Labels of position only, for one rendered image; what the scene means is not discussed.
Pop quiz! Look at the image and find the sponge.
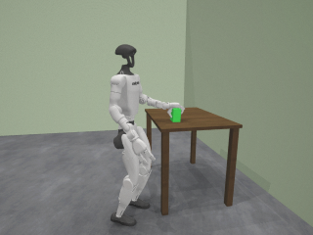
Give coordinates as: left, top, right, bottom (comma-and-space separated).
170, 108, 181, 122

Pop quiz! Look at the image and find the robot head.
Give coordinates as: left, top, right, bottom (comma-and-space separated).
115, 44, 137, 75

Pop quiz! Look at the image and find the humanoid robot torso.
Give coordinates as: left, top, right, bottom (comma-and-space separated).
117, 71, 140, 133

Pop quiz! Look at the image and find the robot right hand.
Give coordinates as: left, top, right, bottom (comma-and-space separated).
131, 138, 156, 165

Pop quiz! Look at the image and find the right robot upper arm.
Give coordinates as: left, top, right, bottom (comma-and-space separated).
109, 74, 125, 113

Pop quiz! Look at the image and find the right robot forearm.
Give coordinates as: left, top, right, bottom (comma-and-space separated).
109, 106, 139, 142

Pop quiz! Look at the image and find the left robot forearm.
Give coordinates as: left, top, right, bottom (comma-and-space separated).
147, 96, 170, 110

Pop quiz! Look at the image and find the table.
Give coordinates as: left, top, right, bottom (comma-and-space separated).
145, 107, 243, 215

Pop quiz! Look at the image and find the robot left hand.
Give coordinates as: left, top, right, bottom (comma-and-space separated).
167, 102, 185, 118

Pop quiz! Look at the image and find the left robot upper arm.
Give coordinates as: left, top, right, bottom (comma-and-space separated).
134, 73, 148, 105

